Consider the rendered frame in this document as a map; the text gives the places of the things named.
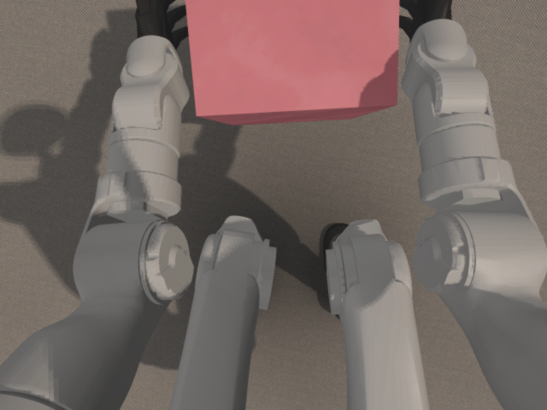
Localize right robot hand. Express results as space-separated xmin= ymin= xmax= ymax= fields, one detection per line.
xmin=399 ymin=0 xmax=452 ymax=42

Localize robot right upper arm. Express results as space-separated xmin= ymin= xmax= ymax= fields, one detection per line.
xmin=411 ymin=209 xmax=547 ymax=410

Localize robot left upper arm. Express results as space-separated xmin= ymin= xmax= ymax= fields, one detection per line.
xmin=0 ymin=220 xmax=194 ymax=410

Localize left robot forearm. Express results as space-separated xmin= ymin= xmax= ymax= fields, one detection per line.
xmin=73 ymin=35 xmax=190 ymax=288

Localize right robot shin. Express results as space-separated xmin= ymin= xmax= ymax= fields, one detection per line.
xmin=335 ymin=220 xmax=412 ymax=295

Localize right robot forearm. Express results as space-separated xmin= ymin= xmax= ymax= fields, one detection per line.
xmin=402 ymin=19 xmax=547 ymax=275

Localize carton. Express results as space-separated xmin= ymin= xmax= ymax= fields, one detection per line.
xmin=185 ymin=0 xmax=399 ymax=126

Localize left robot hand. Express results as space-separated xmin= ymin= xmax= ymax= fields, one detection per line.
xmin=135 ymin=0 xmax=189 ymax=50

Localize robot right thigh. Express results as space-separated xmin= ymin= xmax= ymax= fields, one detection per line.
xmin=326 ymin=234 xmax=430 ymax=410

